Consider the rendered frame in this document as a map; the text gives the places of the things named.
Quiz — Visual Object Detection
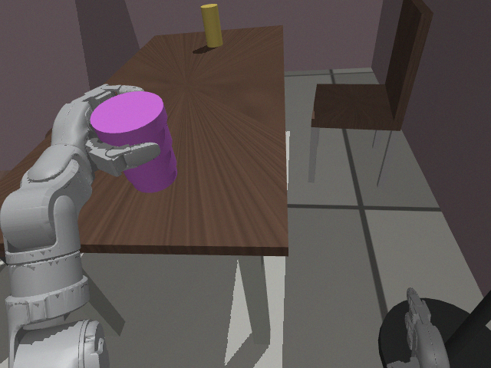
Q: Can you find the coat stand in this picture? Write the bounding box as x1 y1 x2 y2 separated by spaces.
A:
378 290 491 368

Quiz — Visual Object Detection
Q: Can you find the table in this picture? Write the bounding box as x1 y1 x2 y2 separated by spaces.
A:
0 25 288 345

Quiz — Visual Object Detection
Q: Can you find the left robot hand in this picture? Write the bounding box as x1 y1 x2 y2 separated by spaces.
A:
51 84 160 177

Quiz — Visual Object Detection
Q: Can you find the right robot hand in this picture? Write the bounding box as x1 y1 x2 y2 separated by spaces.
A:
387 287 450 368

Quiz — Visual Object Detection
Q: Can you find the left robot arm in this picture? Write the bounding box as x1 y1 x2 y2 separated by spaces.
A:
0 144 110 368

